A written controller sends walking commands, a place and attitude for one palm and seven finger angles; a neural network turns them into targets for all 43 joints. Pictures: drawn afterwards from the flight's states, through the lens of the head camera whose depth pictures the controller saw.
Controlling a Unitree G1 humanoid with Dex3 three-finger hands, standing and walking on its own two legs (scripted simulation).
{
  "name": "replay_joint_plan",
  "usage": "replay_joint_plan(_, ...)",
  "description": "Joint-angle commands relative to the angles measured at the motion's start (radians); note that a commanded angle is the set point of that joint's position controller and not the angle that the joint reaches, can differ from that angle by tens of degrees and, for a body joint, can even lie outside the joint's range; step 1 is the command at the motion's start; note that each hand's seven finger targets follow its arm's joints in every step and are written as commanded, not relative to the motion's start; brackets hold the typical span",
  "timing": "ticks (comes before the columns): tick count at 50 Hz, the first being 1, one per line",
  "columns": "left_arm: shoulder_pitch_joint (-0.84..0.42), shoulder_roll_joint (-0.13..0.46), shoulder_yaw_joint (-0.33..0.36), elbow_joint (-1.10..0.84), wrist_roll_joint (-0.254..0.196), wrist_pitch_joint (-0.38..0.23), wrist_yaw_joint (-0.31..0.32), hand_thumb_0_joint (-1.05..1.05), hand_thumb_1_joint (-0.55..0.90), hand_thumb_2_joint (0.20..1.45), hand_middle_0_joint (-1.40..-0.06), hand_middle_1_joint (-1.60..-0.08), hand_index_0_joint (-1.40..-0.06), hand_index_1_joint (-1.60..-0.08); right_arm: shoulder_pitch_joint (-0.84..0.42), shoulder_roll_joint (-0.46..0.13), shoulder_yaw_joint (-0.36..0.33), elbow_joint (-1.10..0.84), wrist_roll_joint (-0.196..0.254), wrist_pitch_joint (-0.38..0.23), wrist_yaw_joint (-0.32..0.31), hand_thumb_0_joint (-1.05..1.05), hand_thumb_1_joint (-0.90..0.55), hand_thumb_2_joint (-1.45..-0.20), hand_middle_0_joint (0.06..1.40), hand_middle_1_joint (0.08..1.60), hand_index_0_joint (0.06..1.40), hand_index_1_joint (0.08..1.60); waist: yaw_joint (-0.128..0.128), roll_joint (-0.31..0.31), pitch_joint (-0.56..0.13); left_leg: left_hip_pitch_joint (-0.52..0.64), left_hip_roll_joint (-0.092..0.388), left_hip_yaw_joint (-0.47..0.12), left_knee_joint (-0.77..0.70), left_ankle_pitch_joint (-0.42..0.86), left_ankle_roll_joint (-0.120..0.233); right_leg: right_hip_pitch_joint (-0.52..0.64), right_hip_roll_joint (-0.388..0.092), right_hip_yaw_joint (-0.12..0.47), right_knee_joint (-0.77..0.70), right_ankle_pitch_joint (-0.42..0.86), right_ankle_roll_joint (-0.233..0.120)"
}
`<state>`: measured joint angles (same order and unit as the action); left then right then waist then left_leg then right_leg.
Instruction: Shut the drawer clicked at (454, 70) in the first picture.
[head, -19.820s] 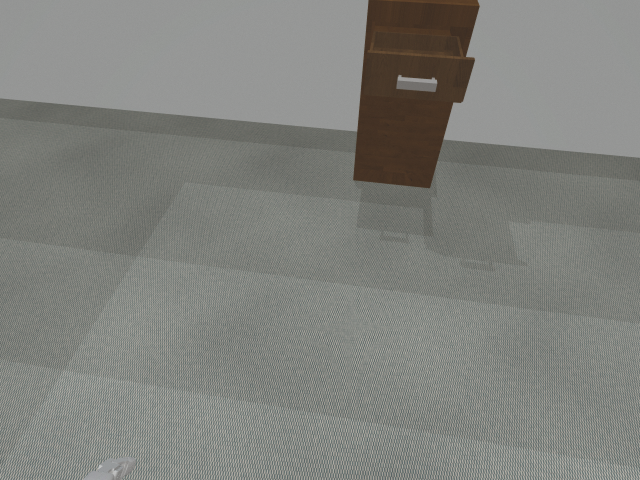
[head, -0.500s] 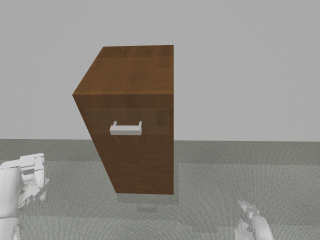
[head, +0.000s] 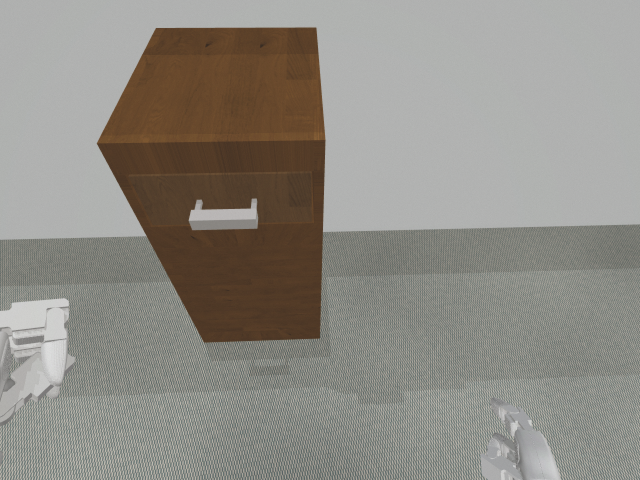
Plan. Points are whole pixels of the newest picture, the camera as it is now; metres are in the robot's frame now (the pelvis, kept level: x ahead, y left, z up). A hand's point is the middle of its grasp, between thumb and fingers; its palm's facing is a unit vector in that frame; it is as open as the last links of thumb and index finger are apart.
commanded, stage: step back with the hand held close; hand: left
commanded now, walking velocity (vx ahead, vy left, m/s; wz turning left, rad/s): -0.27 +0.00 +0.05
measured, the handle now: (225, 211) +0.59 +0.22 -0.09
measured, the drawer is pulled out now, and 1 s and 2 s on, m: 0.00 0.00 0.00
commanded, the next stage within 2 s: stop stepping back and stand still in 0.78 s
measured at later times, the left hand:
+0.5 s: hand out of the picture +0.10 +0.26 +0.17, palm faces +0.40 -0.82 -0.41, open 3.2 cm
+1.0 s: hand out of the picture -0.02 +0.26 +0.18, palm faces +0.31 -0.83 -0.46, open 3.2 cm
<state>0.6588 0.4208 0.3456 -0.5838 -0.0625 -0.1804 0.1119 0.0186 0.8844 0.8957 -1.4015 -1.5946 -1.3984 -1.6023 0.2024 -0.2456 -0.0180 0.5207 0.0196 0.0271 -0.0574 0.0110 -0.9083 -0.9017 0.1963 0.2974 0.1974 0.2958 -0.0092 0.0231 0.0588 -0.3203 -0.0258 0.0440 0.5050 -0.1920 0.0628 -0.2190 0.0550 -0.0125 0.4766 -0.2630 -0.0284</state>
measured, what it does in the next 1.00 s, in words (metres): walks backwards: right foot, then left foot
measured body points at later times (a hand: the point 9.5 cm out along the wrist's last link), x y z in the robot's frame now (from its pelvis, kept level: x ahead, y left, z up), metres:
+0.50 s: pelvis -0.08 +0.02 -0.02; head -0.06 +0.05 +0.43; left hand +0.07 +0.30 +0.19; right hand +0.10 -0.22 -0.09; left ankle +0.04 +0.08 -0.73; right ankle -0.01 -0.10 -0.74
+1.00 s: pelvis -0.20 +0.04 -0.03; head -0.20 +0.07 +0.42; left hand -0.04 +0.31 +0.21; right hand -0.05 -0.18 -0.10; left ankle -0.02 +0.09 -0.73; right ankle -0.35 -0.08 -0.74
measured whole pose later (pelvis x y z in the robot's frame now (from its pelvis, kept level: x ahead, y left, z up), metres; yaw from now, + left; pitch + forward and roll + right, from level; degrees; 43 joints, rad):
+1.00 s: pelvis -0.20 +0.04 -0.03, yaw -3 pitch -1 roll -4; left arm 0.64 0.49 0.46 -0.73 -0.07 -0.27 0.10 0.01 0.88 0.90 -1.41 -1.59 -1.41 -1.60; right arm 0.21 -0.15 0.03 0.65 0.01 -0.07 -0.02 0.01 -0.91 -0.90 0.20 0.30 0.20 0.30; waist 0.02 -0.02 0.00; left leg -0.56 0.00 0.06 0.64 -0.12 0.02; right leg 0.01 0.04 -0.05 0.55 -0.53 0.00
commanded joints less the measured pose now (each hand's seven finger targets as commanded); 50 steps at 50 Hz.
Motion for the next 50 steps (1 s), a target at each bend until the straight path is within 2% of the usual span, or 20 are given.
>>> replay_joint_plan(1, 0.037, 0.153, 0.169, -0.223, -0.012, -0.077, 0.041, 0.0, 0.9, 0.9, -1.4, -1.6, -1.4, -1.6, -0.093, -0.104, -0.043, -0.161, -0.006, -0.078, -0.015, 0.0, -0.9, -0.9, 0.2, 0.3, 0.2, 0.3, 0.016, 0.1, -0.21, 0.008, 0.158, -0.178, -0.106, 0.177, 0.012, 0.08, -0.074, 0.067, 0.028, 0.191, 0.032)
replay_joint_plan(7, 0.009, 0.115, 0.155, -0.156, 0.002, -0.086, 0.042, 0.0, 0.9, 0.9, -1.4, -1.6, -1.4, -1.6, -0.082, -0.113, -0.046, -0.151, -0.006, -0.108, -0.018, 0.0, -0.9, -0.9, 0.2, 0.3, 0.2, 0.3, -0.002, 0.052, -0.109, -0.255, 0.183, -0.25, -0.216, -0.315, 0.029, 0.128, -0.049, 0.08, 0.076, 0.023, 0.025)
replay_joint_plan(12, -0.045, 0.112, 0.147, -0.199, 0.022, -0.089, 0.042, 0.0, 0.9, 0.9, -1.4, -1.6, -1.4, -1.6, -0.083, -0.121, -0.042, -0.159, -0.015, -0.126, -0.023, 0.0, -0.9, -0.9, 0.2, 0.3, 0.2, 0.3, 0.0, 0.047, -0.093, -0.384, 0.191, -0.268, -0.244, -0.481, 0.038, 0.17, -0.035, 0.084, 0.117, -0.093, 0.023)
replay_joint_plan(16, -0.06, 0.136, 0.162, -0.251, 0.027, -0.091, 0.05, 0.0, 0.9, 0.9, -1.4, -1.6, -1.4, -1.6, -0.077, -0.11, -0.041, -0.163, -0.021, -0.132, -0.023, 0.0, -0.9, -0.9, 0.2, 0.3, 0.2, 0.3, -0.003, -0.004, -0.103, -0.308, 0.134, -0.224, -0.134, -0.436, 0.019, 0.058, -0.075, 0.159, 0.012, -0.188, -0.007)
replay_joint_plan(19, -0.068, 0.149, 0.161, -0.282, 0.009, -0.104, 0.065, 0.0, 0.9, 0.9, -1.4, -1.6, -1.4, -1.6, -0.05, -0.109, -0.051, -0.127, -0.023, -0.127, -0.013, 0.0, -0.9, -0.9, 0.2, 0.3, 0.2, 0.3, -0.023, -0.098, -0.131, -0.007, 0.036, -0.138, 0.202, -0.225, -0.041, -0.261, -0.235, 0.323, -0.188, -0.235, -0.095)
replay_joint_plan(21, -0.085, 0.13, 0.137, -0.264, 0.012, -0.112, 0.075, 0.0, 0.9, 0.9, -1.4, -1.6, -1.4, -1.6, -0.044, -0.093, -0.049, -0.112, -0.021, -0.119, -0.005, 0.0, -0.9, -0.9, 0.2, 0.3, 0.2, 0.3, -0.034, -0.137, -0.129, 0.046, 0.029, -0.126, 0.269, -0.176, -0.049, -0.314, -0.287, 0.297, -0.183, -0.156, -0.11)
replay_joint_plan(23, -0.085, 0.148, 0.156, -0.253, 0.013, -0.118, 0.081, 0.0, 0.9, 0.9, -1.4, -1.6, -1.4, -1.6, -0.052, -0.095, -0.05, -0.106, -0.017, -0.114, -0.008, 0.0, -0.9, -0.9, 0.2, 0.3, 0.2, 0.3, -0.034, -0.099, -0.113, 0.05, 0.041, -0.139, 0.162, -0.161, -0.038, -0.321, -0.235, 0.208, -0.126, -0.103, -0.073)
replay_joint_plan(24, -0.08, 0.148, 0.155, -0.265, 0.011, -0.118, 0.079, 0.0, 0.9, 0.9, -1.4, -1.6, -1.4, -1.6, -0.065, -0.109, -0.051, -0.111, -0.016, -0.114, -0.012, 0.0, -0.9, -0.9, 0.2, 0.3, 0.2, 0.3, -0.033, -0.001, -0.09, 0.028, 0.074, -0.194, 0.055, -0.185, -0.023, -0.326, -0.168, 0.161, -0.058, -0.11, -0.044)
replay_joint_plan(26, -0.074, 0.159, 0.184, -0.29, 0.025, -0.128, 0.072, 0.0, 0.9, 0.9, -1.4, -1.6, -1.4, -1.6, -0.092, -0.126, -0.042, -0.13, -0.024, -0.133, -0.019, 0.0, -0.9, -0.9, 0.2, 0.3, 0.2, 0.3, -0.013, 0.27, -0.093, -0.272, 0.293, -0.476, -0.344, -0.525, 0.053, -0.08, 0.025, 0.032, 0.367, -0.16, 0.031)
replay_joint_plan(27, -0.102, 0.179, 0.208, -0.284, 0.046, -0.129, 0.07, 0.0, 0.9, 0.9, -1.4, -1.6, -1.4, -1.6, -0.089, -0.109, -0.043, -0.126, -0.034, -0.15, -0.02, 0.0, -0.9, -0.9, 0.2, 0.3, 0.2, 0.3, -0.009, 0.3, -0.11, -0.407, 0.363, -0.557, -0.447, -0.645, 0.089, 0.021, 0.06, 0.059, 0.627, -0.172, 0.038)
replay_joint_plan(31, -0.085, 0.172, 0.218, -0.283, 0.029, -0.131, 0.052, 0.0, 0.9, 0.9, -1.4, -1.6, -1.4, -1.6, -0.096, -0.108, -0.068, -0.111, -0.039, -0.169, 0.013, 0.0, -0.9, -0.9, 0.2, 0.3, 0.2, 0.3, 0.014, 0.081, -0.164, -0.289, 0.33, -0.367, -0.37, -0.504, 0.051, -0.033, 0.064, 0.045, 0.767, -0.191, 0.042)
replay_joint_plan(38, -0.064, 0.164, 0.165, -0.371, -0.007, -0.157, 0.033, 0.0, 0.9, 0.9, -1.4, -1.6, -1.4, -1.6, -0.043, -0.071, -0.048, -0.026, -0.048, -0.199, 0.031, 0.0, -0.9, -0.9, 0.2, 0.3, 0.2, 0.3, 0.011, 0.244, -0.347, 0.207, 0.212, -0.16, -0.401, -0.197, -0.146, -0.061, 0.082, -0.114, 0.254, -0.372, -0.017)
replay_joint_plan(41, -0.052, 0.183, 0.197, -0.354, -0.021, -0.17, 0.029, 0.0, 0.9, 0.9, -1.4, -1.6, -1.4, -1.6, -0.017, -0.053, -0.049, 0.013, -0.06, -0.199, 0.04, 0.0, -0.9, -0.9, 0.2, 0.3, 0.2, 0.3, 0.016, 0.263, -0.389, 0.327, 0.187, -0.102, -0.307, 0.074, -0.177, -0.006, 0.057, -0.095, -0.072, -0.315, -0.041)
replay_joint_plan(43, -0.088, 0.215, 0.227, -0.341, -0.017, -0.185, 0.028, 0.0, 0.9, 0.9, -1.4, -1.6, -1.4, -1.6, -0.004, -0.046, -0.047, 0.026, -0.038, -0.177, 0.037, 0.0, -0.9, -0.9, 0.2, 0.3, 0.2, 0.3, -0.003, 0.031, -0.312, 0.432, 0.11, -0.006, 0.055, 0.093, -0.117, -0.196, -0.11, 0.024, -0.338, -0.093, -0.052)
replay_joint_plan(45, -0.059, 0.264, 0.285, -0.315, -0.037, -0.176, 0.032, 0.0, 0.9, 0.9, -1.4, -1.6, -1.4, -1.6, -0.049, -0.032, -0.031, -0.013, -0.018, -0.158, 0.023, 0.0, -0.9, -0.9, 0.2, 0.3, 0.2, 0.3, -0.006, -0.162, -0.185, 0.236, 0.023, -0.004, 0.342, -0.105, -0.093, -0.268, -0.306, 0.101, -0.303, 0.197, -0.096)
replay_joint_plan(46, -0.081, 0.288, 0.303, -0.32, -0.039, -0.165, 0.038, 0.0, 0.9, 0.9, -1.4, -1.6, -1.4, -1.6, -0.074, -0.034, -0.018, -0.038, -0.021, -0.166, 0.021, 0.0, -0.9, -0.9, 0.2, 0.3, 0.2, 0.3, -0.006, -0.134, -0.204, 0.188, 0.03, 0.001, 0.401, -0.101, -0.088, -0.243, -0.32, 0.037, -0.226, 0.249, -0.124)
replay_joint_plan(47, -0.09, 0.179, 0.205, -0.27, -0.033, -0.137, 0.015, 0.0, 0.9, 0.9, -1.4, -1.6, -1.4, -1.6, -0.075, -0.055, -0.038, -0.029, -0.001, -0.163, 0.018, 0.0, -0.9, -0.9, 0.2, 0.3, 0.2, 0.3, -0.018, -0.241, -0.132, 0.15, 0.035, -0.044, 0.342, -0.056, -0.061, -0.22, -0.271, 0.017, -0.131, 0.27, -0.112)
replay_joint_plan(48, -0.052, 0.17, 0.213, -0.247, -0.025, -0.1, 0.01, 0.0, 0.9, 0.9, -1.4, -1.6, -1.4, -1.6, -0.081, -0.07, -0.038, -0.053, 0.005, -0.153, 0.012, 0.0, -0.9, -0.9, 0.2, 0.3, 0.2, 0.3, -0.034, -0.224, -0.109, 0.205, 0.052, -0.03, 0.228, 0.06, -0.038, -0.234, -0.225, -0.005, -0.031, 0.278, -0.084)
replay_joint_plan(49, -0.046, 0.141, 0.203, -0.239, -0.036, -0.063, -0.002, 0.0, 0.9, 0.9, -1.4, -1.6, -1.4, -1.6, -0.083, -0.073, -0.036, -0.074, 0.009, -0.151, 0.009, 0.0, -0.9, -0.9, 0.2, 0.3, 0.2, 0.3, -0.051, -0.064, -0.125, 0.311, 0.05, -0.055, 0.123, 0.123, -0.02, -0.292, -0.155, -0.055, 0.121, 0.17, -0.027)
replay_joint_plan(50, -0.074, 0.137, 0.186, -0.232, -0.037, -0.05, 0.002, 0.0, 0.9, 0.9, -1.4, -1.6, -1.4, -1.6, -0.085, -0.078, -0.022, -0.069, 0.002, -0.154, -0.001, 0.0, -0.9, -0.9, 0.2, 0.3, 0.2, 0.3, -0.036, 0.193, -0.1, 0.273, 0.125, -0.222, -0.084, 0.131, 0.021, -0.263, -0.035, -0.085, 0.283, -0.023, 0.027)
